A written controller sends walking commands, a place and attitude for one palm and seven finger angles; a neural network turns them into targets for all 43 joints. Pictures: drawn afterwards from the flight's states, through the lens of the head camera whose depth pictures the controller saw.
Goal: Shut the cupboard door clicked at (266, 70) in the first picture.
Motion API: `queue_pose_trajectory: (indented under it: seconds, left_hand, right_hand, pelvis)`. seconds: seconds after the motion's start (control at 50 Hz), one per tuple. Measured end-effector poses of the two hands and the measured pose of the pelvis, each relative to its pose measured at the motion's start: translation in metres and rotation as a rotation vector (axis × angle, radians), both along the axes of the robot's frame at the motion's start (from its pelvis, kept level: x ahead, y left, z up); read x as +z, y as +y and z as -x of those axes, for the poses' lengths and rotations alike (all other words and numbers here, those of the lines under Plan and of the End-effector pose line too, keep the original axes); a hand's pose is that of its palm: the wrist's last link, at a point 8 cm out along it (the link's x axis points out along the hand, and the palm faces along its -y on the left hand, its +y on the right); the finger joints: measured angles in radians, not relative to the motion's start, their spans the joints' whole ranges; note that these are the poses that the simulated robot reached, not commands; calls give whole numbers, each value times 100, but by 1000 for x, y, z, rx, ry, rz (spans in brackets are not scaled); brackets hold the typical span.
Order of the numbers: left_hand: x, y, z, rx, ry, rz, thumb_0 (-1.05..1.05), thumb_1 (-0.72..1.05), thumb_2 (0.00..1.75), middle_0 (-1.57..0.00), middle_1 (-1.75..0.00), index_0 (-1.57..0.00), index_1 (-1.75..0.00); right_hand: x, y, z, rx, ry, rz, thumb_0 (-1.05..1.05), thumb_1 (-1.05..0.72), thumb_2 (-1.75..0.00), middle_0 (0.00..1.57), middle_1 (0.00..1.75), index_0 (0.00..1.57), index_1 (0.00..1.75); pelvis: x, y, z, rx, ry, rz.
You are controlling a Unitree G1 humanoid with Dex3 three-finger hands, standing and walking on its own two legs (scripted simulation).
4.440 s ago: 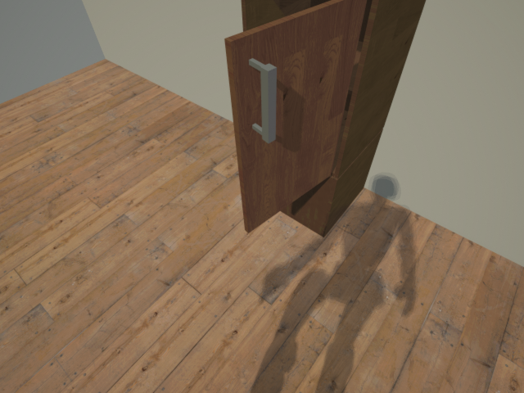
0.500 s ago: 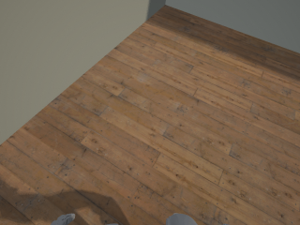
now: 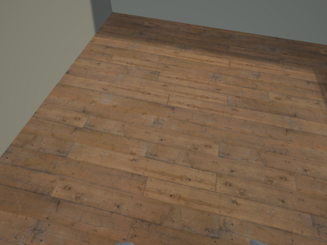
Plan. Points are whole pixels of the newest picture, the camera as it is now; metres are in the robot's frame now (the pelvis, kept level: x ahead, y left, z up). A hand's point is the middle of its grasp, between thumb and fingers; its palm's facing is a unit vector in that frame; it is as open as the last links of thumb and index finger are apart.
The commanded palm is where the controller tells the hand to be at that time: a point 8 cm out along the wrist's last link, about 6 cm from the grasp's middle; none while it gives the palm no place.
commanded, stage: walk around to get in front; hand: left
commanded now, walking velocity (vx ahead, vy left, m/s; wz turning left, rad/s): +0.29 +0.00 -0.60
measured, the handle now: out of the picture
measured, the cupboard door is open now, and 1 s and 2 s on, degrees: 79 79 79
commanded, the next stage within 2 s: walk to a spot facing it in 1.02 s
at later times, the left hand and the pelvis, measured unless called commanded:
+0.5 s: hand (149, 170) +0.35 +0.07 -0.16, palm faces -0.33 -0.92 -0.23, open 7.4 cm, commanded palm none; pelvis +0.15 -0.08 -0.01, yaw -18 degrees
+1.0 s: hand (171, 127) +0.53 +0.00 -0.16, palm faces -0.46 -0.87 -0.17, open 7.4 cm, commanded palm none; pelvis +0.39 -0.14 +0.01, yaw -31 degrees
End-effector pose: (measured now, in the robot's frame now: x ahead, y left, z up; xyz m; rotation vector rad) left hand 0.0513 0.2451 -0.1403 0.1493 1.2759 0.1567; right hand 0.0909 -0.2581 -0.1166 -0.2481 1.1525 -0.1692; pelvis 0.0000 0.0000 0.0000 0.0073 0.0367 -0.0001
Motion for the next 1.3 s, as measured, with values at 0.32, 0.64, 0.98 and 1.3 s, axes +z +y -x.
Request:
queue_pose_trajectory:
  seconds: [0.32,0.64,0.98,1.3]
  left_hand:
    - [13,-53,-207,-314,-107,32,1,91,90,-20,-30,-19,-30]
    - [13,-142,-307,-413,-36,-5,1,93,90,-20,-30,-20,-30]
    - [2,-187,-477,-501,43,20,1,91,90,-20,-30,-20,-30]
    - [8,-387,-665,-701,-190,45,1,91,90,-20,-30,-20,-30]
  right_hand:
    - [-6,7,91,-313,269,-66,1,-91,-90,20,30,21,29]
    - [-7,-91,-89,-411,40,-76,1,-91,-90,20,30,20,29]
    - [0,-109,-226,-520,-1,-50,0,-92,-90,20,30,21,29]
    - [-30,-155,-199,-779,369,-205,1,-92,-90,20,30,20,29]
  pelvis:
    - [4,-23,-92,-225,5,28]
    - [8,-97,-212,-372,-6,-4]
    - [7,-139,-381,-524,-9,13]
    - [-8,-261,-486,-580,-38,18]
